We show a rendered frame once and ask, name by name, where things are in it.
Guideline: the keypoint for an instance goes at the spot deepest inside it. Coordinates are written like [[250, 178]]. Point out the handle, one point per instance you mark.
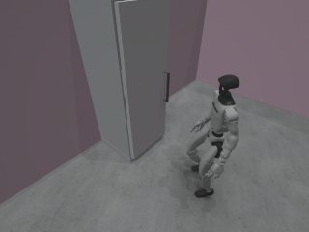
[[167, 87]]

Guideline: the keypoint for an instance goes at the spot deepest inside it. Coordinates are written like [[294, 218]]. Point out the robot right thigh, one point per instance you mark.
[[197, 140]]

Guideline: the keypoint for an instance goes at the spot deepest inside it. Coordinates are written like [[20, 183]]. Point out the right robot forearm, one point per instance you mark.
[[206, 118]]

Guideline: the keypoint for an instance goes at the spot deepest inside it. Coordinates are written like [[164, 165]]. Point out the left robot foot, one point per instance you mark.
[[203, 193]]

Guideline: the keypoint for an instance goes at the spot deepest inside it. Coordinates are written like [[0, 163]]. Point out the left robot forearm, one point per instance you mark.
[[225, 153]]

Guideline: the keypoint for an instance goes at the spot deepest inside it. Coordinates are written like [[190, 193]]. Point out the robot right hand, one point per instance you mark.
[[199, 126]]

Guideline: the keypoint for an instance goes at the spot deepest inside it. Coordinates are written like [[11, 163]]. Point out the right robot upper arm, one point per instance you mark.
[[216, 92]]

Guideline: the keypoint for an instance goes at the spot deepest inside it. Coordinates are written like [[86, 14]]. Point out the left robot upper arm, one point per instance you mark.
[[232, 118]]

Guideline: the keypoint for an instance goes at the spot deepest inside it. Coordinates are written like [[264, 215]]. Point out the robot left hand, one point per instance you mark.
[[218, 169]]

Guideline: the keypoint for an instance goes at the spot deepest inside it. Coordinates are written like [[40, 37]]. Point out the fridge door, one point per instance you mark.
[[143, 37]]

